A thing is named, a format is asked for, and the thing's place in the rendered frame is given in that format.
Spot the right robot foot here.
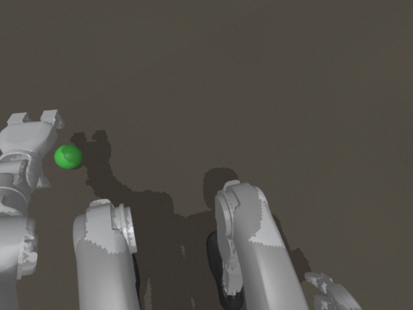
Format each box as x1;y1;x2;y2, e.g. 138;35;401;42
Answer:
206;231;243;310

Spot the ball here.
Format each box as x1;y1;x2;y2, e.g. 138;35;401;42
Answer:
54;145;82;169

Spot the right robot hand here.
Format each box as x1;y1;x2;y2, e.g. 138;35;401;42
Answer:
304;272;362;310

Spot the left robot arm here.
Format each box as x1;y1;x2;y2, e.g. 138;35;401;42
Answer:
0;149;43;310

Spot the left robot hand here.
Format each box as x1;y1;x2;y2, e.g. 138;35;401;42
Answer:
0;110;65;189

